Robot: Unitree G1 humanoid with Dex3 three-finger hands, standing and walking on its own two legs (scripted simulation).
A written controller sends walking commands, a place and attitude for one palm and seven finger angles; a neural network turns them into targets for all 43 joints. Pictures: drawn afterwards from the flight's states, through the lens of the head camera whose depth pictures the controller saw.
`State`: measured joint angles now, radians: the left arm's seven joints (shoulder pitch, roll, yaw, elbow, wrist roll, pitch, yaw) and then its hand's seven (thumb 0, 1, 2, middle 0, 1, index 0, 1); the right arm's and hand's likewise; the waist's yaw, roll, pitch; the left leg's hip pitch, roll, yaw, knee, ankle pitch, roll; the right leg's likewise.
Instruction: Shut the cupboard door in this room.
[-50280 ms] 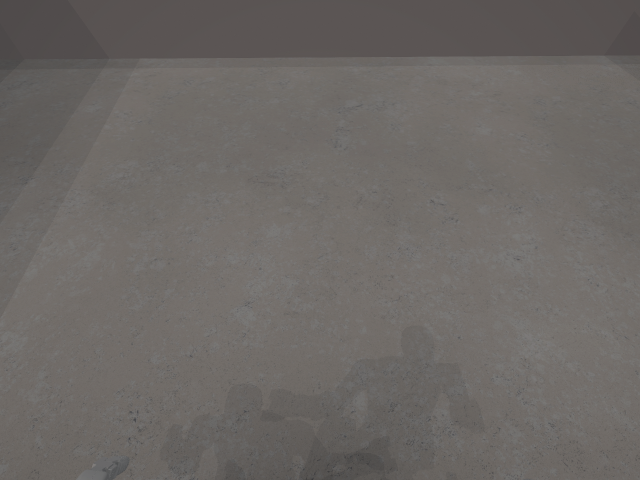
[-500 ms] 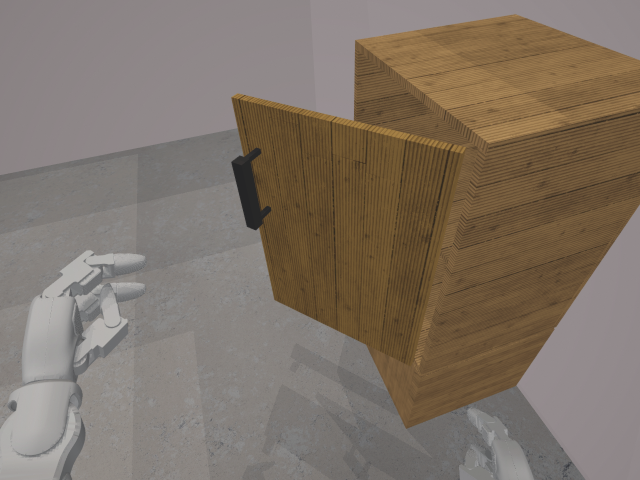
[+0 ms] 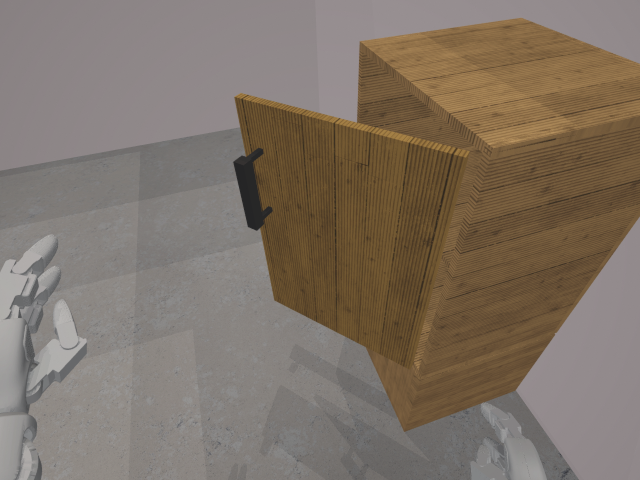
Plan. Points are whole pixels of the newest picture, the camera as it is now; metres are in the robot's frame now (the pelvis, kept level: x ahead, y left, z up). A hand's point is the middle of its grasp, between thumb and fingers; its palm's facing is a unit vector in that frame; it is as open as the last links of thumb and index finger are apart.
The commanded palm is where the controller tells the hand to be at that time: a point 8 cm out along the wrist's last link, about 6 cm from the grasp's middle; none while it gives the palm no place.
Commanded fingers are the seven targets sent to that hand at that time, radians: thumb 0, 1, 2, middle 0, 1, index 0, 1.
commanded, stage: draw the hand back to the body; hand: left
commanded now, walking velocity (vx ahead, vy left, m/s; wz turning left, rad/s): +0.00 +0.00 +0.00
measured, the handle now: (256, 189) +0.62 +0.21 +0.02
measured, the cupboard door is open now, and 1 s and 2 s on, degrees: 40 40 40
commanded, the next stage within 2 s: step back with the hand held close in 0.04 s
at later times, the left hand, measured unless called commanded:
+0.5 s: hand (55, 348) +0.18 +0.28 +0.16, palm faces +0.37 -0.77 -0.52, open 7.4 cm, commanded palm +0.12 +0.32 +0.17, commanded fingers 0.00 0.90 0.90 -0.20 -0.30 -0.20 -0.30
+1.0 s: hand out of the picture +0.05 +0.28 +0.17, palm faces +0.56 -0.70 -0.45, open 7.4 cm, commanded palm -0.01 +0.31 +0.17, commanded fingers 0.00 0.90 0.90 -0.20 -0.30 -0.20 -0.30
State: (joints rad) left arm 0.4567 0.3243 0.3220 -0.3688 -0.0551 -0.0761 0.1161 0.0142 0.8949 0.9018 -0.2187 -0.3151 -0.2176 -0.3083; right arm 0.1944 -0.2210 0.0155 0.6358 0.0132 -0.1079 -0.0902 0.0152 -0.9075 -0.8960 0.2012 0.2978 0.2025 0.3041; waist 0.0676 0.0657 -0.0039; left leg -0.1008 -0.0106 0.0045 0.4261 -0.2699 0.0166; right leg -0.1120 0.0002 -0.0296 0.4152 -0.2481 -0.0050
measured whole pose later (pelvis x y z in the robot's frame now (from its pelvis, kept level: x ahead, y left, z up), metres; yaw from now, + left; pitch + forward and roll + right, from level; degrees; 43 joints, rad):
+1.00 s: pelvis -0.12 +0.00 -0.03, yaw +6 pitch -2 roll -1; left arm 0.52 0.41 0.46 -0.51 -0.01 -0.26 0.15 0.01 0.89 0.90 -0.21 -0.30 -0.21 -0.30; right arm 0.26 -0.23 -0.02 0.59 0.01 -0.05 -0.08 0.01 -0.91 -0.90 0.20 0.30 0.21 0.30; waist 0.00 0.00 0.00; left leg -0.49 0.01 0.02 0.77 -0.42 0.02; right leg -0.42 0.03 0.01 0.65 -0.21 -0.01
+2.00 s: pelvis -0.32 +0.01 -0.01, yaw +0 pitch +0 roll -1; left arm 0.57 0.46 0.44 -0.59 -0.05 -0.18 0.17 0.02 0.89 0.90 -0.21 -0.30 -0.21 -0.30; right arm 0.24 -0.15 0.03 0.60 -0.02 -0.10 -0.07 0.01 -0.91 -0.90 0.20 0.30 0.20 0.30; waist -0.02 -0.03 -0.01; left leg -0.44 0.00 0.07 0.51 -0.26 -0.01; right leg -0.19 0.07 -0.04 0.47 -0.34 -0.08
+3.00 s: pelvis -0.34 +0.07 -0.02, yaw +0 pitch +0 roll +0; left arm 0.31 0.20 -0.02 0.61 0.02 0.08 0.00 0.01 0.91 0.90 -0.20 -0.30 -0.20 -0.29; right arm 0.17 -0.28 0.00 0.77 -0.02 0.03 0.00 0.01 -0.91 -0.90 0.20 0.30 0.20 0.30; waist -0.03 0.03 0.00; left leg -0.39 0.04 0.07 0.65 -0.28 0.01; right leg -0.30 -0.04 -0.06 0.64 -0.34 0.00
